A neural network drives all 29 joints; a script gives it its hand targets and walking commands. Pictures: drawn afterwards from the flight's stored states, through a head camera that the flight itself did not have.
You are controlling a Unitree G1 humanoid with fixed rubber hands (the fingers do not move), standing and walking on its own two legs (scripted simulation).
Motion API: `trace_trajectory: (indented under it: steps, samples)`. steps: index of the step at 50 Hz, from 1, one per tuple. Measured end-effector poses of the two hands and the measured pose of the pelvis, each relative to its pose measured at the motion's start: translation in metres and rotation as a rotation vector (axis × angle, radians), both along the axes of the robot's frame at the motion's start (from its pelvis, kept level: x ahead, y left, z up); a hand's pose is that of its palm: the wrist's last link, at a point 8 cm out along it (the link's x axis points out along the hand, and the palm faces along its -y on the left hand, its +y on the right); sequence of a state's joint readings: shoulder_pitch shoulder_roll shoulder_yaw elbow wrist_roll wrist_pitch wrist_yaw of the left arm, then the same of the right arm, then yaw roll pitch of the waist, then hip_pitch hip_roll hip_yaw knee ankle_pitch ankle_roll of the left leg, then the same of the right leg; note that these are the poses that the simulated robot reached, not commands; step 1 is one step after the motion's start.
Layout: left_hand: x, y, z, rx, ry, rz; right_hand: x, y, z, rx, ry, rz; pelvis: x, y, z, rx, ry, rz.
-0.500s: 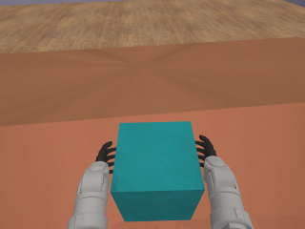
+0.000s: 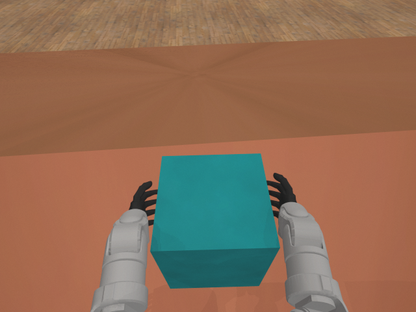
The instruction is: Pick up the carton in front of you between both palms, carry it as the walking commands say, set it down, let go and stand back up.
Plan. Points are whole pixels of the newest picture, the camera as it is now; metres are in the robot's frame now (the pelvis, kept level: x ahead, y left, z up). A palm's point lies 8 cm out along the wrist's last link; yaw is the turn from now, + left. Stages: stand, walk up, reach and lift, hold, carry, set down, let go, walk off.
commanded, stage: reach and lift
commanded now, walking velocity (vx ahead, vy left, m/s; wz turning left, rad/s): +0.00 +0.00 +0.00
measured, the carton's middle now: (213, 224) +0.31 +0.00 -0.04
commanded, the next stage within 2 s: hold in 0.42 s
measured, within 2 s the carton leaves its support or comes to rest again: neither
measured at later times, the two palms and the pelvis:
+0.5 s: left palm (139, 216) +0.28 +0.14 +0.04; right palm (291, 209) +0.29 -0.16 +0.04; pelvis +0.00 +0.00 +0.00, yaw +0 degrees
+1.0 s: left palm (136, 210) +0.29 +0.15 +0.06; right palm (293, 204) +0.29 -0.15 +0.06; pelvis +0.00 +0.00 +0.00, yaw +0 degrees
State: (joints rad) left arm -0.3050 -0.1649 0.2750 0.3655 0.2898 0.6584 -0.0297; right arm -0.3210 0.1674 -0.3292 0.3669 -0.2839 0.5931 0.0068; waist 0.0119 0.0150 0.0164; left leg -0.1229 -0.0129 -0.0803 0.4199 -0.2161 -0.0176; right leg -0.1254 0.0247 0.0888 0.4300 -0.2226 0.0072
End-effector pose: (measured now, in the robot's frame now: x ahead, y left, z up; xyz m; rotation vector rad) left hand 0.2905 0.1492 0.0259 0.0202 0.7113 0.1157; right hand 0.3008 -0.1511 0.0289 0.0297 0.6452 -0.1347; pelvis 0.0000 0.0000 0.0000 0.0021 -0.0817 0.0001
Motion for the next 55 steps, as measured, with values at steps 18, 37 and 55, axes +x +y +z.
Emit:
trace_trajectory:
  steps: [18, 37, 55]
  samples:
    - [-0.004, -0.005, 0.005, 0.019, 0.006, -0.035, -0.008, -0.004, 0.008, -0.051, 0.009, 0.018, 0.012, 0.001, 0.004, -0.001, -0.012, 0.002]
    - [-0.008, 0.002, 0.034, -0.018, -0.042, 0.015, -0.009, 0.003, 0.034, 0.007, -0.038, -0.008, -0.007, 0.002, 0.001, 0.0, -0.065, 0.003]
    - [-0.002, -0.003, 0.031, -0.002, -0.039, -0.017, -0.01, -0.004, 0.028, -0.001, -0.033, -0.019, -0.001, 0.004, 0.002, 0.001, -0.063, -0.009]
